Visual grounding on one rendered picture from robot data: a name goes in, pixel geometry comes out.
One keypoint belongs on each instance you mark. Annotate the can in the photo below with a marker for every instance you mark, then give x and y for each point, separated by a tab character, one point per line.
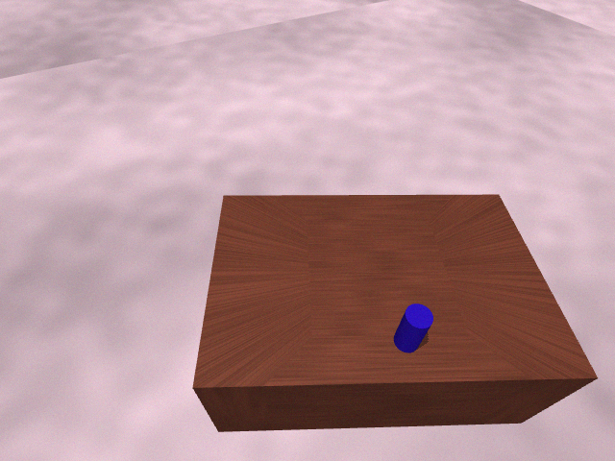
413	327

